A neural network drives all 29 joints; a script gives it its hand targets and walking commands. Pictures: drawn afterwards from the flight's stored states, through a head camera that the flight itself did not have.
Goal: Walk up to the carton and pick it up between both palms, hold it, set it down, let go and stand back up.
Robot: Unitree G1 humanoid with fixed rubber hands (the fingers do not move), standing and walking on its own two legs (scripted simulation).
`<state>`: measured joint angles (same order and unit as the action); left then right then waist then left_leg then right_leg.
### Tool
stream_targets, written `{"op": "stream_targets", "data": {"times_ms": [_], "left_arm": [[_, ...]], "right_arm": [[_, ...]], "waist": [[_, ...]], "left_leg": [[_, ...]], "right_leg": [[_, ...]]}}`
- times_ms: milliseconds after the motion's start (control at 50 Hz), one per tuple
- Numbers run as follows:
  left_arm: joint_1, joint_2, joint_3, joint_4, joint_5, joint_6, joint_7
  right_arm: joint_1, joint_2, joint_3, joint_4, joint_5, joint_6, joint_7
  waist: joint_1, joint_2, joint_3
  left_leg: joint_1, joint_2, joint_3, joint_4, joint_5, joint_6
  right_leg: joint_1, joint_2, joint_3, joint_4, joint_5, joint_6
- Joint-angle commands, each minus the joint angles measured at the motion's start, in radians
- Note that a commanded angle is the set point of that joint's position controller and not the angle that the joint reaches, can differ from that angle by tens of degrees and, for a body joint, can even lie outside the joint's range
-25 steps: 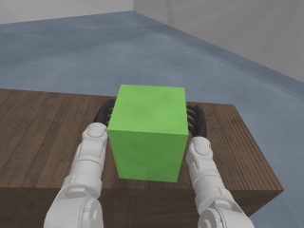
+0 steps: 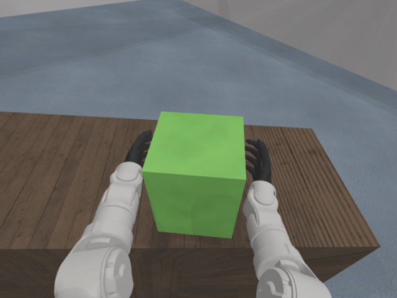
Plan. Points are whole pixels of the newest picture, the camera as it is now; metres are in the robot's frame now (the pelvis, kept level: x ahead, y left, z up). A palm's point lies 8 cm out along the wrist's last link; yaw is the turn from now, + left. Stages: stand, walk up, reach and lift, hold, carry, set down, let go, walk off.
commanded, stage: set down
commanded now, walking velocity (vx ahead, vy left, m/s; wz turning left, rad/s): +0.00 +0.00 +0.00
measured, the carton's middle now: (197, 177) +0.40 -0.01 +0.03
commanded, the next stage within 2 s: none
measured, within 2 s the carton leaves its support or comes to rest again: rests again in 0.40 s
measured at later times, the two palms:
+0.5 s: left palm (134, 172) +0.40 +0.14 +0.04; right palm (253, 185) +0.37 -0.13 +0.05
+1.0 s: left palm (137, 174) +0.40 +0.13 +0.03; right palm (255, 189) +0.37 -0.14 +0.04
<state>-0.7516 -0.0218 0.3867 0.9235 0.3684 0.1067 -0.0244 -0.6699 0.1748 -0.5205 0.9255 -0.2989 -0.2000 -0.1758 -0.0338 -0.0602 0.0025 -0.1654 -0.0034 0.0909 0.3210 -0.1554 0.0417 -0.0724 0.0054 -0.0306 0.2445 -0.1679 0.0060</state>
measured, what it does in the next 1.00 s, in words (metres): stands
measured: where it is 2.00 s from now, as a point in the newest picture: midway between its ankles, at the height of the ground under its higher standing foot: outside the picture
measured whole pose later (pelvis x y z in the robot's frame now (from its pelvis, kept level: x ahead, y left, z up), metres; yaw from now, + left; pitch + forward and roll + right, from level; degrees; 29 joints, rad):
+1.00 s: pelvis +0.00 +0.00 +0.00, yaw +0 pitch +8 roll -1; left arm -0.81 0.00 0.48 1.14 0.40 -0.14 0.00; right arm -0.69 0.21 -0.68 0.99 -0.43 -0.30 -0.17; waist -0.02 -0.06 -0.05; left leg -0.35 0.01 0.09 0.35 -0.14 0.04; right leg -0.26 0.01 -0.03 0.29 -0.16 0.00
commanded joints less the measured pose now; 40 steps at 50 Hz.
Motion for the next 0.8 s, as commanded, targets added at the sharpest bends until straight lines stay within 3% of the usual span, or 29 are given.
{"op": "stream_targets", "data": {"times_ms": [0, 80, 140, 220, 340, 380, 440, 480, 500, 580, 660, 680, 720, 740, 780], "left_arm": [[-0.764, -0.483, -0.226, -0.158, -0.018, -0.135, -0.121], [-0.777, -0.499, -0.235, -0.133, -0.029, -0.159, -0.118], [-0.811, -0.510, -0.264, -0.140, -0.035, -0.189, -0.107], [-0.794, -0.519, -0.259, -0.108, -0.027, -0.233, -0.093], [-0.797, -0.514, -0.259, -0.048, -0.038, -0.283, -0.093], [-0.796, -0.497, -0.235, -0.020, -0.022, -0.292, -0.095], [-0.782, -0.497, -0.233, 0.005, -0.026, -0.296, -0.098], [-0.772, -0.487, -0.210, 0.022, -0.013, -0.305, -0.097], [-0.765, -0.491, -0.214, 0.035, -0.009, -0.310, -0.101], [-0.766, -0.468, -0.171, 0.058, 0.007, -0.318, -0.105], [-0.776, -0.463, -0.160, 0.060, 0.015, -0.328, -0.102], [-0.770, -0.454, -0.136, 0.079, 0.025, -0.330, -0.102], [-0.764, -0.451, -0.137, 0.095, 0.030, -0.330, -0.104], [-0.753, -0.448, -0.126, 0.094, 0.037, -0.332, -0.105], [-0.766, -0.440, -0.120, 0.092, 0.041, -0.340, -0.102]], "right_arm": [[-0.670, 0.494, 0.301, -0.047, -0.077, -0.055, 0.171], [-0.682, 0.518, 0.286, -0.054, -0.095, -0.071, 0.170], [-0.675, 0.513, 0.275, -0.021, -0.104, -0.089, 0.174], [-0.660, 0.536, 0.271, 0.009, -0.131, -0.117, 0.172], [-0.654, 0.550, 0.269, 0.028, -0.147, -0.143, 0.164], [-0.655, 0.548, 0.263, 0.029, -0.155, -0.143, 0.166], [-0.660, 0.554, 0.257, 0.035, -0.153, -0.148, 0.159], [-0.656, 0.563, 0.256, 0.034, -0.159, -0.151, 0.158], [-0.652, 0.563, 0.252, 0.044, -0.163, -0.152, 0.155], [-0.649, 0.566, 0.243, 0.054, -0.173, -0.148, 0.157], [-0.645, 0.563, 0.215, 0.065, -0.187, -0.151, 0.158], [-0.647, 0.571, 0.214, 0.061, -0.194, -0.149, 0.159], [-0.636, 0.562, 0.187, 0.077, -0.206, -0.145, 0.159], [-0.637, 0.566, 0.193, 0.062, -0.208, -0.147, 0.159], [-0.625, 0.567, 0.192, 0.069, -0.212, -0.146, 0.160]], "waist": [[0.010, 0.116, -0.606], [-0.002, 0.105, -0.634], [-0.013, 0.153, -0.702], [-0.011, 0.141, -0.746], [-0.018, 0.125, -0.774], [-0.003, 0.129, -0.763], [-0.009, 0.118, -0.752], [0.008, 0.116, -0.758], [-0.003, 0.112, -0.743], [0.016, 0.090, -0.714], [0.011, 0.107, -0.707], [0.026, 0.092, -0.702], [0.010, 0.089, -0.692], [0.027, 0.092, -0.697], [0.029, 0.096, -0.710]], "left_leg": [[0.275, 0.033, 0.018, 0.021, 0.451, -0.086], [0.262, 0.034, 0.015, 0.034, 0.460, -0.085], [0.287, 0.036, 0.009, 0.059, 0.521, -0.102], [0.287, 0.037, 0.005, 0.085, 0.572, -0.106], [0.218, 0.033, 0.004, 0.088, 0.546, -0.101], [0.197, 0.035, 0.004, 0.076, 0.499, -0.098], [0.177, 0.032, 0.010, 0.073, 0.493, -0.096], [0.147, 0.027, 0.016, 0.068, 0.479, -0.090], [0.135, 0.024, 0.014, 0.069, 0.469, -0.090], [0.105, 0.028, 0.017, 0.051, 0.417, -0.075], [0.099, 0.026, 0.026, 0.046, 0.387, -0.074], [0.090, 0.028, 0.026, 0.042, 0.375, -0.068], [0.070, 0.028, 0.027, 0.035, 0.343, -0.067], [0.065, 0.028, 0.030, 0.033, 0.342, -0.064], [0.072, 0.030, 0.030, 0.035, 0.345, -0.062]], "right_leg": [[0.129, 0.018, -0.062, 0.038, 0.372, 0.018], [0.121, 0.018, -0.060, 0.052, 0.410, 0.023], [0.077, 0.021, -0.068, 0.057, 0.416, 0.014], [0.060, 0.021, -0.064, 0.061, 0.451, 0.007], [0.090, 0.015, -0.056, 0.082, 0.503, 0.013], [0.092, 0.011, -0.052, 0.081, 0.463, 0.010], [0.104, 0.009, -0.048, 0.085, 0.492, 0.015], [0.118, 0.004, -0.042, 0.093, 0.521, 0.018], [0.122, 0.004, -0.043, 0.099, 0.523, 0.020], [0.131, -0.002, -0.035, 0.099, 0.506, 0.023], [0.114, -0.004, -0.039, 0.096, 0.466, 0.023], [0.115, -0.004, -0.035, 0.099, 0.462, 0.024], [0.118, -0.006, -0.038, 0.096, 0.443, 0.023], [0.123, -0.008, -0.037, 0.100, 0.449, 0.025], [0.110, -0.008, -0.036, 0.097, 0.435, 0.023]]}}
